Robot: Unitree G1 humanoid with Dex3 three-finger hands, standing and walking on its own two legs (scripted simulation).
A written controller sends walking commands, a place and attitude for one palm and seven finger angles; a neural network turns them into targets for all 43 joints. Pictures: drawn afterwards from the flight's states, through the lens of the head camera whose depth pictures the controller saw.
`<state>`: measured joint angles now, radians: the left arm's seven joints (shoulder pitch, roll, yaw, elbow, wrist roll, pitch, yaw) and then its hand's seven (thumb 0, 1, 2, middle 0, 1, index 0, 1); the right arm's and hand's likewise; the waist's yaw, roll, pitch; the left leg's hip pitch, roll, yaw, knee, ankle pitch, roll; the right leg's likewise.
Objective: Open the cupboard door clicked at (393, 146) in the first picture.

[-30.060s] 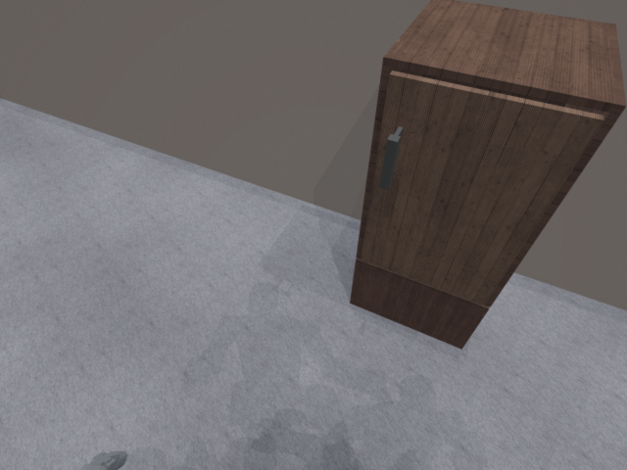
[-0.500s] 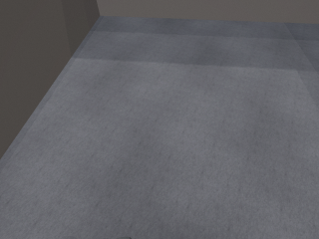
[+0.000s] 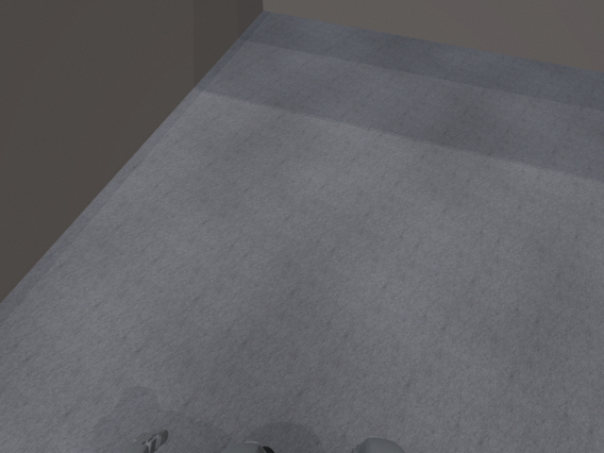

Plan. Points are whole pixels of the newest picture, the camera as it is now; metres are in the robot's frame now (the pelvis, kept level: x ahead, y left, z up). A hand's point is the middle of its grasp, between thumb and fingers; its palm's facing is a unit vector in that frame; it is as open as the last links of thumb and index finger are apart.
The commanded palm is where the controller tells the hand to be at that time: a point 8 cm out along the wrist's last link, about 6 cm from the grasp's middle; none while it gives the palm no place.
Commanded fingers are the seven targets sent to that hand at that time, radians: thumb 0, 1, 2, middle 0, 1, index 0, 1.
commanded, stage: turn to face it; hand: left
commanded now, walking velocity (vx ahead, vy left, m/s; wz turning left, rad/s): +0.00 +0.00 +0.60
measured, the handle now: out of the picture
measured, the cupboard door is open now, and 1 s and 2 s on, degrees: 48 48 48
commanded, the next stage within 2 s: none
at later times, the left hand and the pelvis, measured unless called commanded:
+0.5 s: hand out of the picture +0.03 +0.18 -0.18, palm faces +0.34 -0.90 -0.25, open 7.4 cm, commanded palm none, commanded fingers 0.00 0.90 0.90 -0.20 -0.30 -0.20 -0.30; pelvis +0.05 -0.04 -0.01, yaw +20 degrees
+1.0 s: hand out of the picture +0.01 +0.12 -0.16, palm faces +0.61 -0.76 -0.22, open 7.4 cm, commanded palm none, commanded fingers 0.00 0.90 0.90 -0.20 -0.30 -0.20 -0.30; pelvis +0.08 -0.07 +0.00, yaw +38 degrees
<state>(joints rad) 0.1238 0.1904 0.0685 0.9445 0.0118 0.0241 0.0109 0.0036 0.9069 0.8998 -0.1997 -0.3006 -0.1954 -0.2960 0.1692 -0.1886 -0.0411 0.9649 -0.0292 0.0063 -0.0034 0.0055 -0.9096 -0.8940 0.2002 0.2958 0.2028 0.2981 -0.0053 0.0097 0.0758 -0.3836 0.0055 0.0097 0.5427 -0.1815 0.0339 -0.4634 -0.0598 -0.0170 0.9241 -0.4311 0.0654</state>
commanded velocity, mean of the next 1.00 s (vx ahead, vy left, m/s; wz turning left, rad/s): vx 0.00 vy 0.00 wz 0.60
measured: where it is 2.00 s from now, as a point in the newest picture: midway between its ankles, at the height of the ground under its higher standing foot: outside the picture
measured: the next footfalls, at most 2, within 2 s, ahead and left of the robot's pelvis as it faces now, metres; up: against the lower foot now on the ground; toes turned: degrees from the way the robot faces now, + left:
right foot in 0.10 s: +0.08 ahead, -0.17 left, +0.00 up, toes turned +2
left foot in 0.42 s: +0.07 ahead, +0.09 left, +0.00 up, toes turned +23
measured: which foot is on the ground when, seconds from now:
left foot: down 0.00-0.10, up 0.12-0.40, down 0.42-0.72, up 0.74-1.00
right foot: up 0.00-0.08, down 0.10-0.42, up 0.44-0.70, down 0.72-1.00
